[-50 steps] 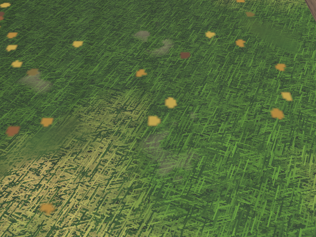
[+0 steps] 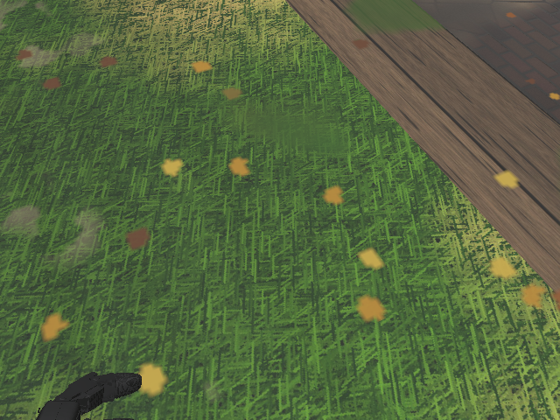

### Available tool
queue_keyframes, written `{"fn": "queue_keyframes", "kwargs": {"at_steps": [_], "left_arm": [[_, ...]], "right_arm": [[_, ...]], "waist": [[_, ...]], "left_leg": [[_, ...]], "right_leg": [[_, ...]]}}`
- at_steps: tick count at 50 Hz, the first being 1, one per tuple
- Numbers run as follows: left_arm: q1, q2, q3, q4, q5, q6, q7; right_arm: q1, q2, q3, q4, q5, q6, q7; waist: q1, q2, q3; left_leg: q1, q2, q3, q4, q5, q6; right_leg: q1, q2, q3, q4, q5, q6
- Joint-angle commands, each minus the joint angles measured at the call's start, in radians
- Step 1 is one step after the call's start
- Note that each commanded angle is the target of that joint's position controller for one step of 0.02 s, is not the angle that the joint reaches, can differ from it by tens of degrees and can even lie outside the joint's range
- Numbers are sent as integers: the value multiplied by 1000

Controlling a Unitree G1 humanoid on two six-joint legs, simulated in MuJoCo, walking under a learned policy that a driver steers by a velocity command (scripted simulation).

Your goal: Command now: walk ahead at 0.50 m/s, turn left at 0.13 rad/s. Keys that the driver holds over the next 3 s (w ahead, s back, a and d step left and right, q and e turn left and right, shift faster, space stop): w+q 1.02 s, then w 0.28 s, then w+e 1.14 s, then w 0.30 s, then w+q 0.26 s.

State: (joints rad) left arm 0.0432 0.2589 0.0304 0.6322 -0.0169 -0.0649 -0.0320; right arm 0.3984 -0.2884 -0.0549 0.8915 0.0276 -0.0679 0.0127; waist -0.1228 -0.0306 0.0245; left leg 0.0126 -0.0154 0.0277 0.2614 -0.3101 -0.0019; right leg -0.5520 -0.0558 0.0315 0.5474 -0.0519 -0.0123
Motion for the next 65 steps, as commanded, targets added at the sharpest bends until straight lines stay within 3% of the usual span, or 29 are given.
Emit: {"fn": "queue_keyframes", "kwargs": {"at_steps": [1,2,3,4,5,6,8,13,19,24,26,28,29,30,31,32,34,35,38,44,49,52,53,54,55,56,58,61,65], "left_arm": [[48,128,50,-57,1,-27,0],[180,173,74,-17,9,-26,10],[362,250,97,7,28,-22,23],[397,310,106,22,33,-10,24],[393,211,83,22,27,-8,22],[333,170,67,25,18,-12,23],[219,110,49,30,21,-21,17],[160,113,62,74,31,-54,23],[204,169,80,122,24,-43,42],[263,207,95,166,-2,-10,45],[252,238,103,165,-8,6,51],[232,237,98,157,-14,22,57],[261,184,76,137,17,14,59],[339,53,35,83,40,-16,46],[214,147,48,74,-1,-52,33],[138,177,57,46,-31,-70,27],[137,168,59,65,13,-78,42],[160,173,64,69,20,-68,41],[160,139,60,63,32,-37,40],[-59,87,34,3,23,-41,26],[-103,137,49,-19,9,-61,4],[73,180,75,26,15,-74,11],[209,221,86,43,35,-78,17],[326,309,108,77,49,-68,17],[349,244,98,100,15,-62,6],[294,168,76,86,7,-58,7],[206,126,57,84,24,-44,9],[195,103,46,104,25,-49,12],[221,166,60,135,7,-48,17]], "right_arm": [[-42,-199,-42,-44,8,5,-10],[-39,-173,-31,-47,2,4,-11],[-53,-105,-4,-81,-25,-1,-10],[72,-1,26,-97,-15,-18,-9],[24,-114,-2,-80,10,-24,-9],[-53,-155,-18,-105,22,-26,-8],[-106,-132,-22,-111,2,-14,-13],[-116,-55,-17,-129,-1,35,-10],[-290,-30,-1,-190,-8,29,24],[-399,-51,-5,-258,-7,33,49],[-354,-83,-22,-267,-8,38,52],[-97,-167,-75,-206,-2,44,38],[44,-264,-109,-176,2,57,15],[-16,-343,-111,-198,3,44,16],[5,-252,-85,-221,-2,28,23],[-26,-204,-72,-212,-9,14,25],[-146,-145,-54,-230,-10,6,20],[-179,-127,-46,-249,-24,5,15],[-175,-140,-50,-251,-20,0,0],[-86,-170,-60,-217,-7,12,-28],[-33,-161,-61,-193,-1,27,-36],[-61,-128,-52,-202,-9,33,-35],[-54,-71,-29,-214,-22,30,-30],[91,-5,-9,-228,-1,19,-30],[118,-74,-13,-210,15,13,-32],[13,-145,-31,-211,14,14,-31],[-132,-137,-32,-247,-15,10,-31],[-120,-81,-24,-247,-12,10,-16],[-217,-37,-1,-279,-24,6,-8]], "waist": [[133,116,-18],[196,98,-109],[271,-7,-269],[212,-274,-398],[246,-170,-341],[235,-134,-200],[177,-86,-81],[110,-43,-4],[163,-5,48],[183,-7,73],[140,-42,15],[-4,-29,-127],[-44,112,-216],[88,310,-311],[3,167,-357],[4,131,-218],[88,41,-94],[122,71,-87],[141,65,-66],[61,105,-13],[59,130,-12],[154,155,-83],[211,87,-216],[171,-200,-351],[181,-253,-333],[206,-132,-185],[185,-30,-39],[136,-73,-29],[152,-45,-8]], "left_leg": [[-75,245,-164,64,507,144],[-136,190,-126,227,565,115],[-327,124,-79,533,326,70],[-657,-10,-52,852,-251,17],[-753,31,-150,978,-266,17],[-803,70,-140,997,-177,25],[-747,128,-123,930,-39,14],[-687,159,-135,827,104,-14],[-666,136,-63,501,359,0],[-682,104,0,380,254,57],[-571,39,62,378,147,97],[-205,-51,90,310,162,161],[95,89,-154,286,182,224],[352,310,-744,143,-47,413],[367,341,-838,28,-123,400],[270,316,-697,15,-48,356],[0,230,-484,14,172,297],[-79,210,-443,-5,252,294],[-194,176,-358,-41,388,303],[-271,96,-281,-30,274,223],[-151,152,-413,83,213,200],[-144,114,-415,246,338,154],[-232,61,-348,483,271,120],[-578,-95,-214,829,-108,37],[-748,-54,-223,991,-273,23],[-795,-11,-233,1041,-187,21],[-762,46,-180,972,-69,21],[-666,93,-143,835,-18,22],[-670,118,-93,606,111,1]], "right_leg": [[218,42,-29,-89,-16,-37],[432,37,-28,-92,-9,-63],[726,-158,164,-54,1,-129],[971,-382,569,-152,-180,-265],[898,-355,619,-219,-329,-256],[786,-321,471,-242,-310,-219],[578,-243,283,-307,-171,-188],[421,-219,50,-416,58,-188],[458,-198,-144,-440,107,-157],[624,-240,-206,-355,243,-124],[660,-239,-235,-216,577,-101],[555,-185,-280,146,691,-51],[292,-133,-283,471,301,2],[-119,85,-127,774,-548,56],[-218,63,60,843,-543,34],[-284,22,53,808,-442,10],[-172,-50,52,640,-306,5],[-103,-67,62,604,-269,11],[-53,-56,35,484,-208,55],[25,28,14,61,138,86],[68,50,59,-61,77,49],[303,47,26,-119,13,-15],[546,-83,141,-89,-24,-77],[897,-301,576,-149,-205,-247],[914,-358,804,-243,-463,-283],[795,-311,673,-267,-505,-239],[566,-225,433,-292,-280,-199],[457,-165,285,-345,-84,-195],[432,-166,181,-403,32,-219]]}}
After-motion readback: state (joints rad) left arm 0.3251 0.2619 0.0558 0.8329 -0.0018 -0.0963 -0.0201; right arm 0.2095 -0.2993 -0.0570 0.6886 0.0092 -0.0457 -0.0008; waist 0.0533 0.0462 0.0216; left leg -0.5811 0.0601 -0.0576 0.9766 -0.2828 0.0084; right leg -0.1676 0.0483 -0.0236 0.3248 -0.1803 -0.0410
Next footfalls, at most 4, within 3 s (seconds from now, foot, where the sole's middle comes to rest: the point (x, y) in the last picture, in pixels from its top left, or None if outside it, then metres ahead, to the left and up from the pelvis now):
0.06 right None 0.19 -0.13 -0.78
0.56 left None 0.43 0.17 -0.78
1.06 right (210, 305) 0.78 0.12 -0.78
1.54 left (71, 306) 0.82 0.48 -0.78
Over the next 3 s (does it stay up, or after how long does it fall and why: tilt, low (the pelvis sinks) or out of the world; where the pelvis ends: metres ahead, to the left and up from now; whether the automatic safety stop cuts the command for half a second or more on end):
stays up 1.52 0.48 -0.01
